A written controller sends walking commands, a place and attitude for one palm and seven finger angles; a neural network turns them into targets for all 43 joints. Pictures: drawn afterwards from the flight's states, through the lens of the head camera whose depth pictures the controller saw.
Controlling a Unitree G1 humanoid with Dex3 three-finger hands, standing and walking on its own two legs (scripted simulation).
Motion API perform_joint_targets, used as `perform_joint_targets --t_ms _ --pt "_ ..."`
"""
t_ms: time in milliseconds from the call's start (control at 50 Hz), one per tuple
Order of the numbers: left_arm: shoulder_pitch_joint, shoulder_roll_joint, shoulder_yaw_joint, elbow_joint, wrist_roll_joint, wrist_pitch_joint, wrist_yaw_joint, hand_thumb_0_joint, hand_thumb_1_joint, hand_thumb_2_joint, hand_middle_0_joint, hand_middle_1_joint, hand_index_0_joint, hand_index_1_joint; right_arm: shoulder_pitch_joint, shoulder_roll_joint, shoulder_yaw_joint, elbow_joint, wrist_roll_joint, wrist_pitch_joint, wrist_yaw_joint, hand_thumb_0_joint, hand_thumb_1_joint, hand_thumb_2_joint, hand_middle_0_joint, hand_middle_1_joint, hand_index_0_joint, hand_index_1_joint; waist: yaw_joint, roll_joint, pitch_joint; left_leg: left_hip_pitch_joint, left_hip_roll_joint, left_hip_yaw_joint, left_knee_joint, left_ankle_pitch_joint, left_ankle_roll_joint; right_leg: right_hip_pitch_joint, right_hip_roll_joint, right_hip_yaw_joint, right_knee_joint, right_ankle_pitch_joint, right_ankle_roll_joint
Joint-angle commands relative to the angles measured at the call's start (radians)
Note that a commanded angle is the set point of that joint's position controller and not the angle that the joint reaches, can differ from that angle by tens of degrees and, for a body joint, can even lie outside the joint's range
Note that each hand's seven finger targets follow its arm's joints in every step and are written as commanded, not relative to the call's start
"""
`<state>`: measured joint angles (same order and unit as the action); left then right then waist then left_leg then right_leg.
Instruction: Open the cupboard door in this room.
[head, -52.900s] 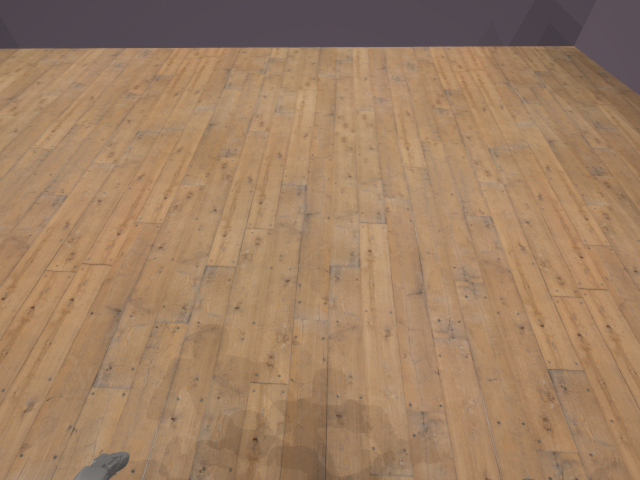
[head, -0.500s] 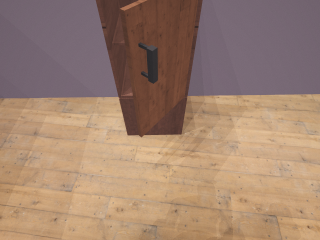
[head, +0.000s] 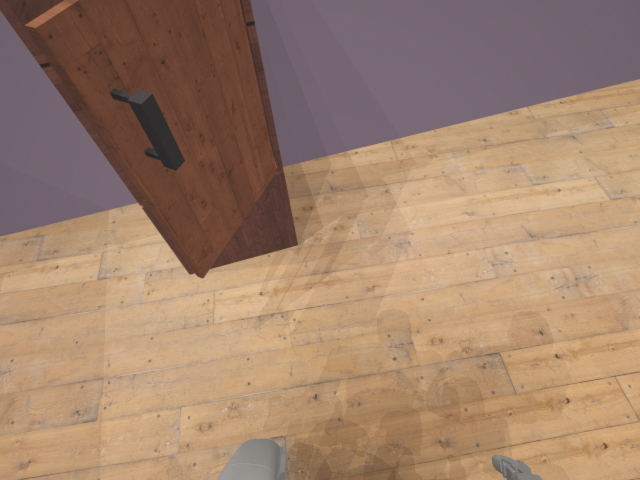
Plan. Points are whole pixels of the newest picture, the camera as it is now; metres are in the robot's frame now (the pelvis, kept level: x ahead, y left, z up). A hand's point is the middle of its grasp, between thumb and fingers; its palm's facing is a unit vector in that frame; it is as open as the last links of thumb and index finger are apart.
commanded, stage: walk to a spot facing it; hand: left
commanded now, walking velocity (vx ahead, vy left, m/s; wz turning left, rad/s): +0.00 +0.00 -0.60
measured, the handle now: (147, 129) +0.55 +0.30 +0.09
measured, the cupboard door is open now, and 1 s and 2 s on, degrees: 49 49 49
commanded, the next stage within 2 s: none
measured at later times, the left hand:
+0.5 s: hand (169, 464) +0.14 +0.25 -0.19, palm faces -0.19 -0.95 -0.24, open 7.4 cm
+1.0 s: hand (287, 370) +0.27 +0.09 -0.15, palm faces -0.59 -0.77 -0.26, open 7.4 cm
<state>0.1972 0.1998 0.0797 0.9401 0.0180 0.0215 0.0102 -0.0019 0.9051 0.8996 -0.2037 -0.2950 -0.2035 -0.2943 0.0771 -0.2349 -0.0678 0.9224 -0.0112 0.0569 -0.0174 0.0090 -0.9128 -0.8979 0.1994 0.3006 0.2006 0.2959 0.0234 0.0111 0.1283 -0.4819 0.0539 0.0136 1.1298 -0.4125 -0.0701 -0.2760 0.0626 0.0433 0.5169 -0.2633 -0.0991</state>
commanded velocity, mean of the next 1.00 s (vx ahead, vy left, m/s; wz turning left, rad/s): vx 0.08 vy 0.00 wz -0.60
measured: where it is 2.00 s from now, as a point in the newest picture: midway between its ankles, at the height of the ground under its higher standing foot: (449, 396)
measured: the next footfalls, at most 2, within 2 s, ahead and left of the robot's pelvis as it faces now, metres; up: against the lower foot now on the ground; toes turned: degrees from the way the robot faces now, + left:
left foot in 0.44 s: +0.11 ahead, +0.16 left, +0.00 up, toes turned -18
right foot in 0.84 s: +0.04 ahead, -0.09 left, +0.00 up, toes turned -36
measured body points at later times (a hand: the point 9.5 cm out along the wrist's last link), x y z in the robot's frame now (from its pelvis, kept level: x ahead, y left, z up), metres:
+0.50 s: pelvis +0.05 +0.05 -0.01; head +0.12 +0.06 +0.44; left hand +0.15 +0.30 -0.17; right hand +0.12 -0.22 -0.13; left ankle +0.07 +0.17 -0.74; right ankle -0.02 -0.05 -0.71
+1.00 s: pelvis +0.07 +0.00 +0.00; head +0.09 -0.05 +0.45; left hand +0.30 +0.13 -0.13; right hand -0.07 -0.23 -0.16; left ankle +0.13 +0.14 -0.66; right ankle +0.01 -0.06 -0.74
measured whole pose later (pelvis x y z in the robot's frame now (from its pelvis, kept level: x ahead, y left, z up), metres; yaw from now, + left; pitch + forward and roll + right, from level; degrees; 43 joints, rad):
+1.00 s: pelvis +0.07 +0.00 +0.00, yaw -37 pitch +0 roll +1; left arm 0.16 0.20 0.05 0.88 0.01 0.01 -0.01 0.00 0.91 0.90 -0.20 -0.29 -0.20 -0.29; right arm 0.26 -0.26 -0.06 0.94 -0.02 0.06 0.01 0.01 -0.91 -0.90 0.20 0.30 0.20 0.30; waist -0.03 0.03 0.09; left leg -0.47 0.10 0.06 1.11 -0.40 -0.08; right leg -0.22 0.03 0.00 0.51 -0.29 -0.06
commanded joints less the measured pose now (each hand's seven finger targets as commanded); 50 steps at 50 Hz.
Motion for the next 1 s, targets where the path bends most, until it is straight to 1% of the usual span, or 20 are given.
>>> perform_joint_targets --t_ms 0,240,300,360,380,400,420,440,460,480,560,720,760,780,800,820,840,880,920,980 --pt "0.106 0.191 0.043 -0.042 0.002 -0.026 0.018 0.000 0.900 0.900 -0.200 -0.300 -0.200 -0.300 -0.013 -0.059 -0.011 -0.083 -0.001 -0.016 -0.011 0.000 -0.900 -0.900 0.200 0.300 0.200 0.300 0.024 -0.089 -0.191 -0.115 -0.005 -0.052 -0.025 0.041 -0.007 0.277 -0.249 0.309 -0.122 0.592 -0.063" --pt "0.145 0.198 0.052 -0.067 0.011 -0.018 0.019 0.000 0.900 0.900 -0.200 -0.300 -0.200 -0.300 -0.107 -0.057 -0.006 -0.147 0.011 -0.032 -0.018 0.000 -0.900 -0.900 0.200 0.300 0.200 0.300 0.038 -0.115 -0.176 -0.072 -0.046 -0.076 -0.184 -0.012 0.004 0.232 -0.240 0.462 -0.094 0.637 -0.110" --pt "0.099 0.211 0.056 -0.083 0.014 -0.014 0.021 0.000 0.900 0.900 -0.200 -0.300 -0.200 -0.300 -0.064 -0.057 -0.005 -0.153 0.018 -0.042 -0.019 0.000 -0.900 -0.900 0.200 0.300 0.200 0.300 0.015 -0.122 -0.192 0.020 -0.055 -0.088 -0.324 -0.030 0.018 0.194 -0.235 0.488 -0.072 0.623 -0.107" --pt "0.049 0.204 0.053 -0.094 0.004 -0.010 0.017 0.000 0.900 0.900 -0.200 -0.300 -0.200 -0.300 0.045 -0.070 -0.006 -0.125 0.020 -0.053 -0.027 0.000 -0.900 -0.900 0.200 0.300 0.200 0.300 -0.037 -0.110 -0.223 0.252 -0.062 -0.082 -0.588 0.129 0.029 0.073 -0.165 0.458 -0.009 0.540 -0.034" --pt "0.030 0.180 0.046 -0.100 -0.001 -0.010 0.015 0.000 0.900 0.900 -0.200 -0.300 -0.200 -0.300 0.107 -0.099 -0.013 -0.106 0.017 -0.061 -0.032 0.000 -0.900 -0.900 0.200 0.300 0.200 0.300 -0.067 -0.071 -0.246 0.427 0.006 -0.124 -0.717 0.213 0.047 -0.056 -0.100 0.392 0.058 0.381 0.016" --pt "0.063 0.125 0.038 -0.112 -0.016 -0.010 0.007 0.000 0.900 0.900 -0.200 -0.300 -0.200 -0.300 0.156 -0.194 -0.025 -0.108 0.000 -0.075 -0.039 0.000 -0.900 -0.900 0.200 0.300 0.200 0.300 -0.069 0.186 -0.289 0.593 0.271 -0.392 -0.822 0.322 0.139 -0.241 0.044 0.232 0.221 -0.042 0.078" --pt "0.049 0.129 0.032 -0.117 -0.008 -0.014 -0.001 0.000 0.900 0.900 -0.200 -0.300 -0.200 -0.300 0.164 -0.231 -0.027 -0.118 -0.004 -0.067 -0.042 0.000 -0.900 -0.900 0.200 0.300 0.200 0.300 -0.057 0.270 -0.245 0.553 0.444 -0.507 -0.824 0.541 0.247 -0.314 0.038 0.073 0.436 -0.390 0.128" --pt "0.033 0.154 0.037 -0.117 0.003 -0.008 -0.009 0.000 0.900 0.900 -0.200 -0.300 -0.200 -0.300 0.145 -0.198 -0.017 -0.135 -0.016 -0.059 -0.044 0.000 -0.900 -0.900 0.200 0.300 0.200 0.300 -0.054 0.150 -0.188 0.446 0.443 -0.449 -0.813 0.585 0.287 -0.305 -0.018 0.070 0.564 -0.365 0.140" --pt "0.036 0.145 0.038 -0.123 0.012 -0.007 -0.019 0.000 0.900 0.900 -0.200 -0.300 -0.200 -0.300 0.124 -0.168 -0.006 -0.145 -0.022 -0.063 -0.047 0.000 -0.900 -0.900 0.200 0.300 0.200 0.300 -0.027 0.083 -0.141 0.410 0.377 -0.356 -0.805 0.677 0.273 -0.326 -0.028 0.039 0.626 -0.304 0.155" --pt "0.039 0.137 0.040 -0.097 0.014 -0.005 -0.022 0.000 0.900 0.900 -0.200 -0.300 -0.200 -0.300 0.107 -0.143 0.005 -0.139 -0.022 -0.066 -0.046 0.000 -0.900 -0.900 0.200 0.300 0.200 0.300 -0.009 0.191 -0.149 0.397 0.322 -0.278 -0.768 0.807 0.241 -0.333 -0.045 0.038 0.667 -0.288 0.160" --pt "0.004 0.113 0.022 -0.107 0.002 0.013 -0.043 0.000 0.900 0.900 -0.200 -0.300 -0.200 -0.300 0.159 -0.138 0.007 -0.125 -0.018 -0.066 -0.042 0.000 -0.900 -0.900 0.200 0.300 0.200 0.300 -0.017 0.187 -0.178 0.464 0.223 -0.056 -0.720 0.871 0.185 -0.311 -0.070 -0.036 0.614 -0.193 0.163" --pt "-0.126 0.095 0.001 -0.142 0.004 0.011 -0.053 0.000 0.900 0.900 -0.200 -0.300 -0.200 -0.300 0.245 -0.180 -0.011 -0.084 -0.024 -0.057 -0.024 0.000 -0.900 -0.900 0.200 0.300 0.200 0.300 -0.064 0.215 -0.141 0.416 0.260 0.042 -0.687 0.787 0.168 -0.138 -0.066 -0.141 0.242 -0.154 0.121" --pt "-0.083 0.106 0.002 -0.130 0.002 0.002 -0.051 0.000 0.900 0.900 -0.200 -0.300 -0.200 -0.300 0.239 -0.191 -0.014 -0.083 -0.021 -0.056 -0.019 0.000 -0.900 -0.900 0.200 0.300 0.200 0.300 -0.035 0.184 -0.171 0.392 0.259 0.063 -0.616 0.746 0.135 -0.012 -0.054 -0.152 0.088 -0.076 0.098" --pt "0.007 0.131 0.008 -0.107 0.004 -0.004 -0.049 0.000 0.900 0.900 -0.200 -0.300 -0.200 -0.300 0.214 -0.197 -0.015 -0.090 -0.013 -0.055 -0.012 0.000 -0.900 -0.900 0.200 0.300 0.200 0.300 0.018 0.140 -0.211 0.326 0.242 0.102 -0.515 0.648 0.103 0.140 -0.049 -0.153 -0.027 0.026 0.079" --pt "0.114 0.211 0.025 -0.072 0.012 -0.014 -0.039 0.000 0.900 0.900 -0.200 -0.300 -0.200 -0.300 0.203 -0.155 -0.008 -0.103 0.000 -0.056 -0.001 0.000 -0.900 -0.900 0.200 0.300 0.200 0.300 0.070 -0.044 -0.276 0.123 0.184 0.175 -0.315 0.391 0.053 0.391 -0.192 0.019 -0.120 0.069 0.023" --pt "0.204 0.337 0.058 -0.045 0.011 -0.021 -0.022 0.000 0.900 0.900 -0.200 -0.300 -0.200 -0.300 0.128 -0.078 0.016 -0.160 0.002 -0.056 0.007 0.000 -0.900 -0.900 0.200 0.300 0.200 0.300 0.120 -0.363 -0.271 -0.192 0.010 0.189 -0.008 -0.252 -0.004 0.510 -0.466 0.467 -0.188 0.273 -0.105" --pt "0.210 0.339 0.054 -0.045 -0.005 -0.018 -0.004 0.000 0.900 0.900 -0.200 -0.300 -0.200 -0.300 0.096 -0.136 0.009 -0.163 -0.006 -0.045 -0.002 0.000 -0.900 -0.900 0.200 0.300 0.200 0.300 0.125 -0.300 -0.241 -0.245 0.040 0.005 0.072 -0.270 0.009 0.440 -0.486 0.476 -0.207 0.180 -0.160" --pt "0.067 0.243 0.041 -0.081 -0.002 -0.016 0.008 0.000 0.900 0.900 -0.200 -0.300 -0.200 -0.300 0.074 -0.129 -0.008 -0.136 -0.006 -0.047 0.010 0.000 -0.900 -0.900 0.200 0.300 0.200 0.300 0.062 -0.219 -0.127 -0.232 0.082 -0.014 0.072 -0.094 0.011 0.287 -0.371 0.380 -0.251 -0.078 -0.129" --pt "0.000 0.208 0.025 -0.102 -0.001 -0.030 0.001 0.000 0.900 0.900 -0.200 -0.300 -0.200 -0.300 0.102 -0.112 -0.006 -0.103 -0.012 -0.043 0.021 0.000 -0.900 -0.900 0.200 0.300 0.200 0.300 0.004 -0.137 -0.084 -0.136 0.077 0.003 0.018 0.025 -0.008 0.136 -0.305 0.266 -0.277 -0.042 -0.091" --pt "0.016 0.204 0.023 -0.087 0.003 -0.054 -0.010 0.000 0.900 0.900 -0.200 -0.300 -0.200 -0.300 0.136 -0.088 -0.012 -0.083 -0.014 -0.043 0.029 0.000 -0.900 -0.900 0.200 0.300 0.200 0.300 -0.024 -0.126 -0.064 -0.090 0.056 0.016 -0.071 0.101 -0.017 0.093 -0.263 0.217 -0.299 -0.035 -0.082"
